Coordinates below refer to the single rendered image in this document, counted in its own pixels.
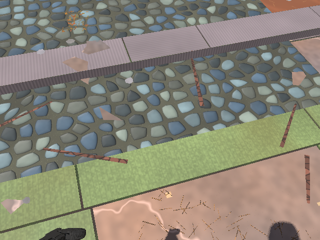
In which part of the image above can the robot left hand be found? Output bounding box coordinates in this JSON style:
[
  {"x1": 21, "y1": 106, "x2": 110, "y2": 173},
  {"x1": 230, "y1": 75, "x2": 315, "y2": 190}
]
[{"x1": 39, "y1": 228, "x2": 86, "y2": 240}]

